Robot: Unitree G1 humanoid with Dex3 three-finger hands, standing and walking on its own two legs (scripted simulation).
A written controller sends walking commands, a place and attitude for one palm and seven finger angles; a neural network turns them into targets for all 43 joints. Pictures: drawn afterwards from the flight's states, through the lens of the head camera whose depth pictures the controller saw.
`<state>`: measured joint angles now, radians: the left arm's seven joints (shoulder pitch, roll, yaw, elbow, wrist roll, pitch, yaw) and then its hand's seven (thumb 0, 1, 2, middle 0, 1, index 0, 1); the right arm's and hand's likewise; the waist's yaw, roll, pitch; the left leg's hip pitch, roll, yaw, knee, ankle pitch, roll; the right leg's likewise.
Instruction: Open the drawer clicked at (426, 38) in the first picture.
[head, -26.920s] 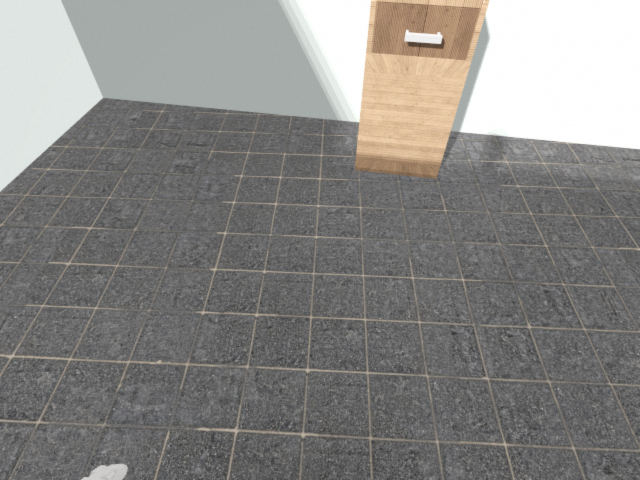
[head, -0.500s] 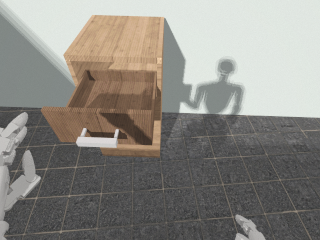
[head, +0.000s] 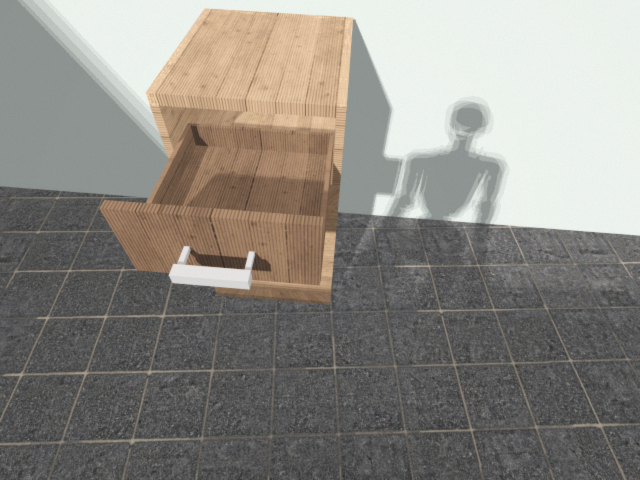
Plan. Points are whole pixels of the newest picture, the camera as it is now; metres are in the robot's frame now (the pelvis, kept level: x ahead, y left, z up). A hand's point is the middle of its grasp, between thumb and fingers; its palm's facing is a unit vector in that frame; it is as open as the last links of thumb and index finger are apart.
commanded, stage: let the arm hang, fingers relaxed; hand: left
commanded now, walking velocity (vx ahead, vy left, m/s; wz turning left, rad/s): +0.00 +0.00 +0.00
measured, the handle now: (214, 265) +0.45 +0.22 -0.09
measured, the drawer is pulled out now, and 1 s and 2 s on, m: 0.30 0.30 0.30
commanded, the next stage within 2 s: look to check the result in 0.58 s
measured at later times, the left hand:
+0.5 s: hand out of the picture -0.02 +0.16 -0.18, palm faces +0.04 -0.99 -0.15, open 7.3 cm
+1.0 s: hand out of the picture -0.01 +0.16 -0.18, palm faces +0.04 -0.98 -0.17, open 7.4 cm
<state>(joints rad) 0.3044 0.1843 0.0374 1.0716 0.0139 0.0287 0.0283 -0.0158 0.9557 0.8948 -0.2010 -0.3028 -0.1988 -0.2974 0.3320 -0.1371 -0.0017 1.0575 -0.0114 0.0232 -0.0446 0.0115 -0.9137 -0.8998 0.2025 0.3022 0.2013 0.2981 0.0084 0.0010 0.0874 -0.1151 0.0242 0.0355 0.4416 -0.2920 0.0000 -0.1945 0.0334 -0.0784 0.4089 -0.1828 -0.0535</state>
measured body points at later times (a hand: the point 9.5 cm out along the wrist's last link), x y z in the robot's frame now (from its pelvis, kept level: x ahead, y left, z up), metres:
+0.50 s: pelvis +0.00 +0.01 +0.00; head +0.00 +0.01 +0.45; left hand -0.02 +0.21 -0.16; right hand -0.05 -0.18 -0.16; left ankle -0.03 +0.12 -0.74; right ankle +0.03 -0.09 -0.74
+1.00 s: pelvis +0.01 +0.01 +0.00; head +0.02 +0.01 +0.45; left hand -0.01 +0.22 -0.16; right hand -0.04 -0.18 -0.16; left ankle -0.03 +0.12 -0.74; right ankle +0.03 -0.09 -0.74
